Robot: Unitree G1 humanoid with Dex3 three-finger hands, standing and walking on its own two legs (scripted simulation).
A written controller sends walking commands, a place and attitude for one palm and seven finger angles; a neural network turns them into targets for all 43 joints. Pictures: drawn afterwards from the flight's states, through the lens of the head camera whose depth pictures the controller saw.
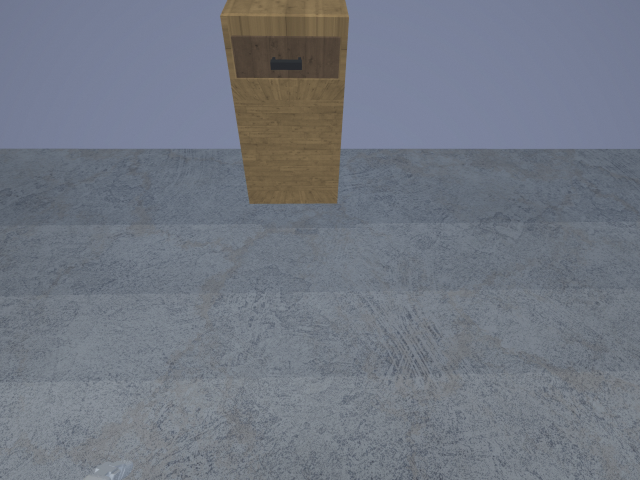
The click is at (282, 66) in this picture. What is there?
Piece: drawer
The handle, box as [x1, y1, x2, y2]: [270, 57, 301, 69]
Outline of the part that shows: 270,61 271,69 301,69 300,57 298,57 297,60 280,60 272,57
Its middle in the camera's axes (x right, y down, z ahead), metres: -0.12 -0.61 +1.34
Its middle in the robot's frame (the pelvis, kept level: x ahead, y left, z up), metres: +1.41 +0.18 -0.08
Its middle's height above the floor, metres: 0.69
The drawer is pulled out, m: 0.00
